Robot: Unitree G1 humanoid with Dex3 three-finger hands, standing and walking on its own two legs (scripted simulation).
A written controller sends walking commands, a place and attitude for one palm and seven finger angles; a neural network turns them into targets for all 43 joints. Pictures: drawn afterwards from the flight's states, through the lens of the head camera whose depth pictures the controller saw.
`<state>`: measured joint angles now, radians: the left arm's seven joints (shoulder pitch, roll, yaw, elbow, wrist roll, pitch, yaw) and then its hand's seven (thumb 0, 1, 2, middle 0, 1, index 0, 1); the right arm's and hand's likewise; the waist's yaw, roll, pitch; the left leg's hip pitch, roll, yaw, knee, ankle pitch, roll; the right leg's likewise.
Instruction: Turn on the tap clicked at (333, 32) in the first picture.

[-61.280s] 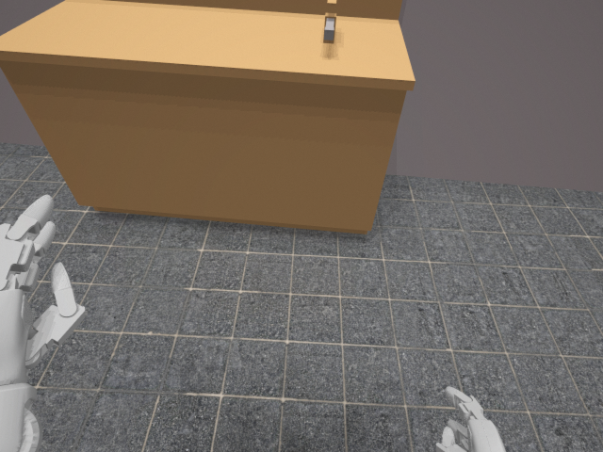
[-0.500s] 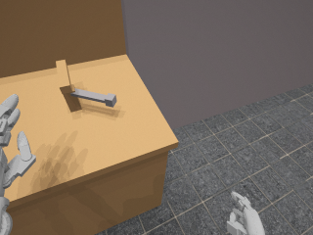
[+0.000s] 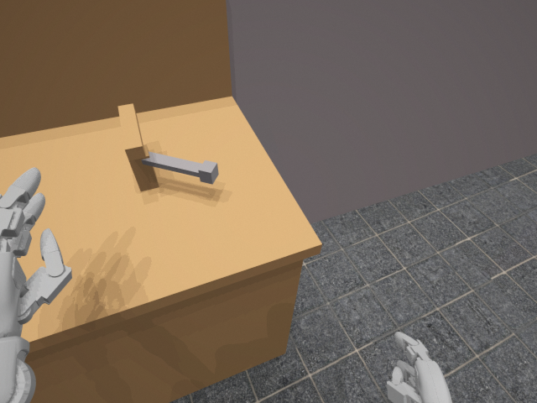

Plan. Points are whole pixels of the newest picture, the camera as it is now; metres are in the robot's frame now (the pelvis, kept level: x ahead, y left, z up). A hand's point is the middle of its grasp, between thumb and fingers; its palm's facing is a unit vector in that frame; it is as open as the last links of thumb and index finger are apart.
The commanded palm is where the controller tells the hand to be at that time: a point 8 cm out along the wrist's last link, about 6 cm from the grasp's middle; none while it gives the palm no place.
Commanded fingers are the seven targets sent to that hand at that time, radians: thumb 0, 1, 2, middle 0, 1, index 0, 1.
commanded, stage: come to a stop and stand still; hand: left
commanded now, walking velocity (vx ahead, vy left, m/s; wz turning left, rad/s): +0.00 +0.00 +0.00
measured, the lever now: (208, 172) +0.47 +0.15 +0.08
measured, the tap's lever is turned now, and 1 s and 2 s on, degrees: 52 52 52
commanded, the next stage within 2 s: look again from close up in 0.28 s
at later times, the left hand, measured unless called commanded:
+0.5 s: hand (48, 237) +0.24 +0.27 +0.18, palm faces +0.50 -0.78 -0.38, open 7.4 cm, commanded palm +0.15 +0.26 +0.17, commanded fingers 0.00 0.90 0.90 -0.20 -0.30 -0.20 -0.30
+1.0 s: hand (77, 260) +0.23 +0.24 +0.15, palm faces +0.36 -0.88 -0.32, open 7.4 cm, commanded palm +0.17 +0.28 +0.17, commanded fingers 0.00 0.90 0.90 -0.20 -0.30 -0.20 -0.30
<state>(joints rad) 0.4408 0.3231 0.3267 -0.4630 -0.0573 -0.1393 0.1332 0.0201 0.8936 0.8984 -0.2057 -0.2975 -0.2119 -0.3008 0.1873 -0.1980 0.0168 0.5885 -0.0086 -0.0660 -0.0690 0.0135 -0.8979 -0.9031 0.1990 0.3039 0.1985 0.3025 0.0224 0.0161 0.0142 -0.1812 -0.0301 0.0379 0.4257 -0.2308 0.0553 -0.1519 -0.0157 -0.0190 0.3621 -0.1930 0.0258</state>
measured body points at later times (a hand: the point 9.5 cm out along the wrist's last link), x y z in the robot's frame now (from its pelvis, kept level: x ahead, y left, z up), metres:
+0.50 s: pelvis -0.01 -0.02 +0.00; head +0.01 -0.01 +0.45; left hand +0.21 +0.31 +0.20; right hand +0.17 -0.24 -0.09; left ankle +0.00 +0.08 -0.74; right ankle +0.00 -0.14 -0.74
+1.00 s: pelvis +0.00 +0.00 +0.00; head +0.03 +0.03 +0.45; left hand +0.21 +0.29 +0.17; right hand +0.19 -0.22 -0.07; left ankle +0.00 +0.08 -0.74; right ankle +0.00 -0.14 -0.74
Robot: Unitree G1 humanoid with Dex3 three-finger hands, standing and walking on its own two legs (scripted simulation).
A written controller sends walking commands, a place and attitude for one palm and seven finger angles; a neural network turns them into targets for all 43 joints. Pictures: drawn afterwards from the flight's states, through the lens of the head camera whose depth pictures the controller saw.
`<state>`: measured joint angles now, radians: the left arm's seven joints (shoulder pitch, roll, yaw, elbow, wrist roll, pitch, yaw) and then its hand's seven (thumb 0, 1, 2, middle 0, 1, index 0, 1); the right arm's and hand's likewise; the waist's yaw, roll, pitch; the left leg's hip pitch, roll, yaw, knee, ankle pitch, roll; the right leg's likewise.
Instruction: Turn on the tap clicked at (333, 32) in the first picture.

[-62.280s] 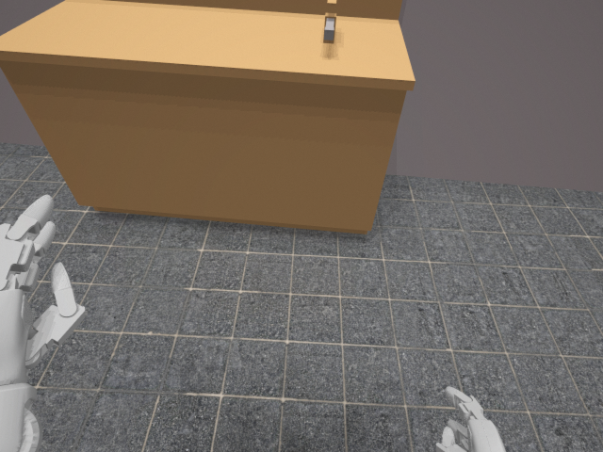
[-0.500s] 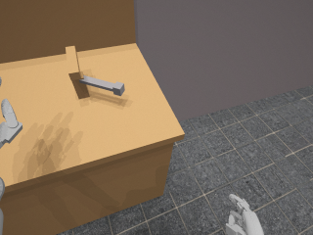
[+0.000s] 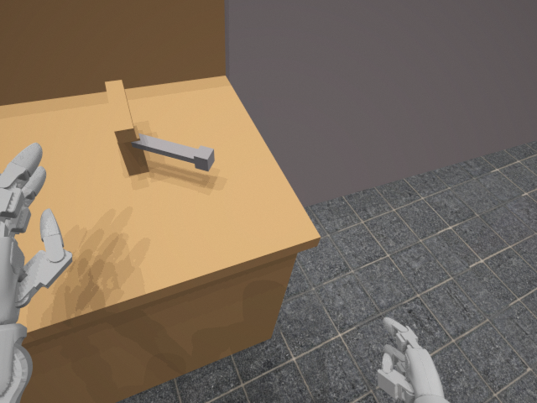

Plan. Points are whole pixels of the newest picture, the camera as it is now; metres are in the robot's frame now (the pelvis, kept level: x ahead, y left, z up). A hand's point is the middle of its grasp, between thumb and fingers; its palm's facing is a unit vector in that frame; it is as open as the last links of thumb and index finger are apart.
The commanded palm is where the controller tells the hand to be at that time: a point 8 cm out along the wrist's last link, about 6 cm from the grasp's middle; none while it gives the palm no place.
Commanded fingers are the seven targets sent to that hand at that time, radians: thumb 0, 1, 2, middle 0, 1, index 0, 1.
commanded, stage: come to a stop and stand still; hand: left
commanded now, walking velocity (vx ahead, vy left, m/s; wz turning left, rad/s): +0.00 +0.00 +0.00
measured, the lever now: (204, 158) +0.47 +0.16 +0.08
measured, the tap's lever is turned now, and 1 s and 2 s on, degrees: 52 52 52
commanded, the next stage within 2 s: look again from close up in 0.62 s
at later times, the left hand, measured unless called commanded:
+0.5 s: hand (46, 265) +0.21 +0.26 +0.16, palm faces +0.41 -0.84 -0.35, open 7.4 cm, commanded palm +0.15 +0.28 +0.17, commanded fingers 0.00 0.90 0.90 -0.20 -0.30 -0.20 -0.30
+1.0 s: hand (49, 264) +0.21 +0.26 +0.16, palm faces +0.39 -0.85 -0.34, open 7.4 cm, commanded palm +0.15 +0.29 +0.17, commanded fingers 0.00 0.90 0.90 -0.20 -0.30 -0.20 -0.30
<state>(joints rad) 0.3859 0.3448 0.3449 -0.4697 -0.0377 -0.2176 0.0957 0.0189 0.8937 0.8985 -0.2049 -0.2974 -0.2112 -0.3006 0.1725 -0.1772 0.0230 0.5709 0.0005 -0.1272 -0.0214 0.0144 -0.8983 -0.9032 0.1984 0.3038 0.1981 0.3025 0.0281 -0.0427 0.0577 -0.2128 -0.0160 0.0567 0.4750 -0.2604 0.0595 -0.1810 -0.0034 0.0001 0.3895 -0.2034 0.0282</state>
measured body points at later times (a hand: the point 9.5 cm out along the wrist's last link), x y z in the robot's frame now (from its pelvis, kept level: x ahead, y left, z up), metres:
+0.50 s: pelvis -0.02 +0.01 +0.00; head +0.01 +0.03 +0.44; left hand +0.18 +0.30 +0.18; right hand +0.15 -0.22 -0.08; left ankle +0.00 +0.07 -0.74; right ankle +0.00 -0.14 -0.74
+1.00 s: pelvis -0.01 +0.01 +0.00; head +0.01 +0.03 +0.45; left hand +0.19 +0.30 +0.18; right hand +0.18 -0.21 -0.07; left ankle +0.00 +0.07 -0.74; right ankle +0.00 -0.14 -0.74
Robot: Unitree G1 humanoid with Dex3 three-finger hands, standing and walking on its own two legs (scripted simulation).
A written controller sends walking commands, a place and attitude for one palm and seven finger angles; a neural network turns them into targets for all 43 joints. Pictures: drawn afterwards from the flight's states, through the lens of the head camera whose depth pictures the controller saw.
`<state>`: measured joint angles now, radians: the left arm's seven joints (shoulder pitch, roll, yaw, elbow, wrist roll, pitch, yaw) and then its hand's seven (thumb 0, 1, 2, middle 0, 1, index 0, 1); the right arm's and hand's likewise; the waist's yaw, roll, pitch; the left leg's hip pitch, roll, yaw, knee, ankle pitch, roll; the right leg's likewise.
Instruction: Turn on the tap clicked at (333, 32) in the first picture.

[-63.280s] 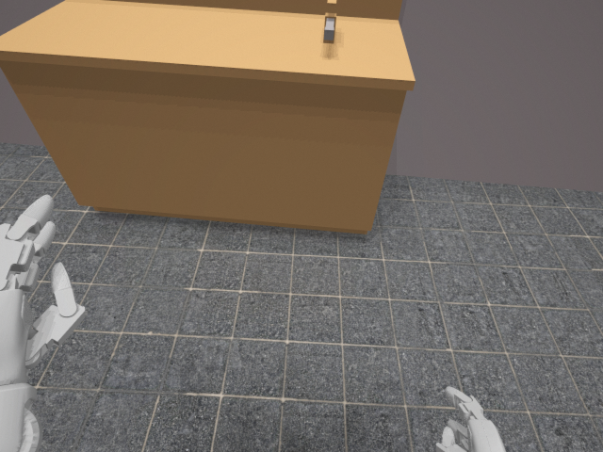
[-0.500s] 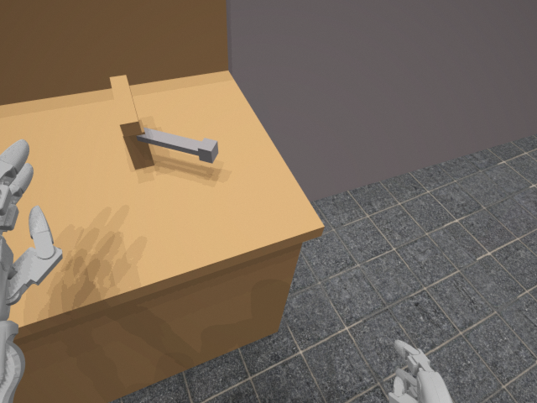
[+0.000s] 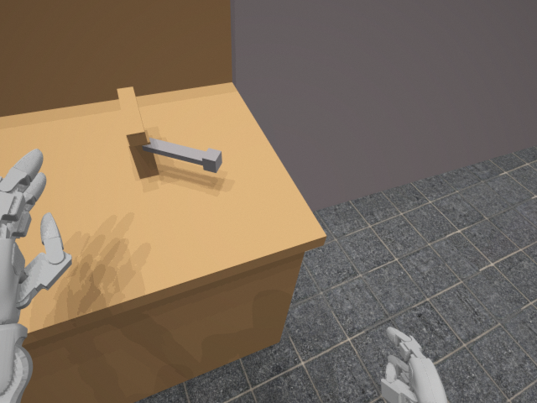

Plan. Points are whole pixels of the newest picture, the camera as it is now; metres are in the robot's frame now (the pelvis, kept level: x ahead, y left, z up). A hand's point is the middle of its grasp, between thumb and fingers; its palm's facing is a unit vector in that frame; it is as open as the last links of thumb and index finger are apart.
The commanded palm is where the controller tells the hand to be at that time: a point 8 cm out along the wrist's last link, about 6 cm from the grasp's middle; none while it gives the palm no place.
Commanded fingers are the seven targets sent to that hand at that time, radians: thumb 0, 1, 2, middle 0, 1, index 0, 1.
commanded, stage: look again from close up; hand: left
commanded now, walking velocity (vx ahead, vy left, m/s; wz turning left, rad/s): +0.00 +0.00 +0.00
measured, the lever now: (212, 160) +0.47 +0.15 +0.08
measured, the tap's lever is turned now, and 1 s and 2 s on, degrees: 52 52 52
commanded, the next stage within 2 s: shuffle to correct the standing spot in 0.02 s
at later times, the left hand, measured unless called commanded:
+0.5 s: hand (82, 256) +0.22 +0.24 +0.16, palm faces +0.42 -0.84 -0.35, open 7.4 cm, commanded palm +0.16 +0.27 +0.18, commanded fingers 0.00 0.90 0.90 -0.20 -0.30 -0.20 -0.30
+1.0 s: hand (129, 247) +0.24 +0.19 +0.16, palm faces +0.42 -0.84 -0.35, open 7.4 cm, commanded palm +0.18 +0.22 +0.18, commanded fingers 0.00 0.90 0.90 -0.20 -0.30 -0.20 -0.30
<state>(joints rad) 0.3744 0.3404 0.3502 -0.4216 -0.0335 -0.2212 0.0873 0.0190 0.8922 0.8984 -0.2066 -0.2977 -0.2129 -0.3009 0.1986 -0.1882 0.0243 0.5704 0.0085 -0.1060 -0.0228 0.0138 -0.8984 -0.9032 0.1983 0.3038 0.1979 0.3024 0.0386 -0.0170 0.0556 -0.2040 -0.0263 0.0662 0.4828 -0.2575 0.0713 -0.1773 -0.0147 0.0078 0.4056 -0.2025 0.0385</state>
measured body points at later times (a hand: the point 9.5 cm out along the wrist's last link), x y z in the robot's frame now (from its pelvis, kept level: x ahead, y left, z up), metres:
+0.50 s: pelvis +0.02 -0.02 +0.00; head +0.03 +0.00 +0.45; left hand +0.19 +0.28 +0.18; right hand +0.19 -0.24 -0.08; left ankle +0.01 +0.06 -0.74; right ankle +0.01 -0.15 -0.74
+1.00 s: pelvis +0.03 -0.06 -0.01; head +0.04 -0.05 +0.44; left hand +0.21 +0.23 +0.18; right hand +0.21 -0.30 -0.09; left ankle +0.01 +0.06 -0.74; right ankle +0.01 -0.15 -0.74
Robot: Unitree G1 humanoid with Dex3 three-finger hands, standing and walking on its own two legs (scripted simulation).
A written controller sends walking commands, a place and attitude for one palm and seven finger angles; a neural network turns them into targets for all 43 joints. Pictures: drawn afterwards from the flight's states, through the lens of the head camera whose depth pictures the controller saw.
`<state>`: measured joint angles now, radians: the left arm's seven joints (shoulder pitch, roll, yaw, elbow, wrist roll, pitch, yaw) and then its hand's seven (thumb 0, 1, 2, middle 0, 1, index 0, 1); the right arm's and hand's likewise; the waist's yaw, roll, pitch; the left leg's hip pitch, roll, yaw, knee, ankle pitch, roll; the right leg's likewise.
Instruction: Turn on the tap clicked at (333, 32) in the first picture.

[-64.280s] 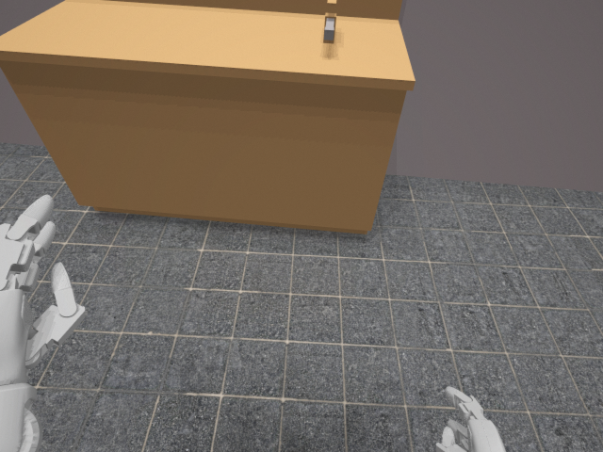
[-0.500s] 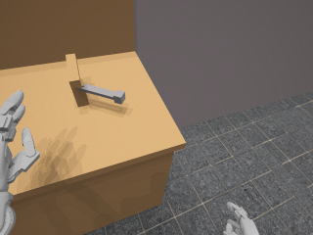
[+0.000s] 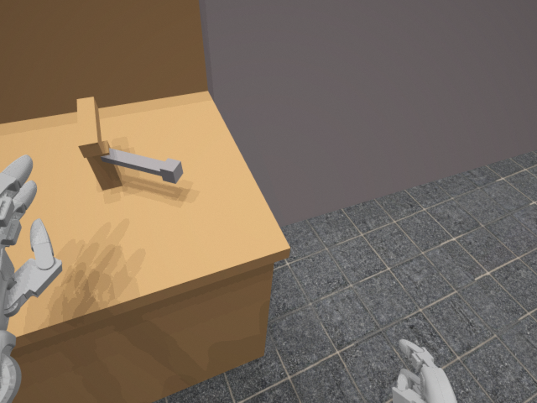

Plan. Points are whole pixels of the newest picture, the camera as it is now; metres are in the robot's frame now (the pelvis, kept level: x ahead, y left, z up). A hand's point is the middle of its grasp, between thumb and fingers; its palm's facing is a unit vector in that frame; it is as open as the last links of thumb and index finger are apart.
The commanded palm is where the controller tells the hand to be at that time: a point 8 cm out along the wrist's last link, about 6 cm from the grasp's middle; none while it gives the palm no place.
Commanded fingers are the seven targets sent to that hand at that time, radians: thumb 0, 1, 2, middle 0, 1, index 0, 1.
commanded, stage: come to a stop and stand still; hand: left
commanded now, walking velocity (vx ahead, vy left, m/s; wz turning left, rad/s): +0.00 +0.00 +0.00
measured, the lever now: (171, 170) +0.45 +0.19 +0.09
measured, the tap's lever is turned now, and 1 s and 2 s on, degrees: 52 52 52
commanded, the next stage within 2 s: look again from close up in 0.94 s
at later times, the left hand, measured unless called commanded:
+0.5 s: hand (16, 299) +0.19 +0.28 +0.15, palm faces +0.33 -0.86 -0.39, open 7.4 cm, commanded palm +0.13 +0.31 +0.19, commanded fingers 0.00 0.90 0.90 -0.20 -0.30 -0.20 -0.30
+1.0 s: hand out of the picture +0.19 +0.31 +0.16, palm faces +0.37 -0.85 -0.36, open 7.4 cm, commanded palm +0.13 +0.34 +0.19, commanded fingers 0.00 0.90 0.90 -0.20 -0.30 -0.20 -0.30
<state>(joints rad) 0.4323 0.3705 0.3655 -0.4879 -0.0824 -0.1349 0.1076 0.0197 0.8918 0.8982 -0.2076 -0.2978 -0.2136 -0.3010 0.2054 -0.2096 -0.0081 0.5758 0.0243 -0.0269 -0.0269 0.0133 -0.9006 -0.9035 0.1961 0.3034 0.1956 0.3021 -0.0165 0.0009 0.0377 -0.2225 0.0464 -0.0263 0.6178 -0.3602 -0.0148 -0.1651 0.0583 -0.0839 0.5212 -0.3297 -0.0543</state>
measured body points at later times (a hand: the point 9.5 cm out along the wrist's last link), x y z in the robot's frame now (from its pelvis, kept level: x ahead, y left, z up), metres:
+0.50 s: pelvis -0.03 +0.03 +0.01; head +0.00 +0.04 +0.46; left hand +0.17 +0.32 +0.17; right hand +0.13 -0.20 -0.08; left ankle -0.02 +0.13 -0.73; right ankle -0.03 -0.08 -0.73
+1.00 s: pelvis -0.04 +0.06 +0.01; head +0.00 +0.08 +0.46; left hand +0.16 +0.35 +0.18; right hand +0.16 -0.15 -0.06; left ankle -0.02 +0.13 -0.73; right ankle -0.03 -0.08 -0.73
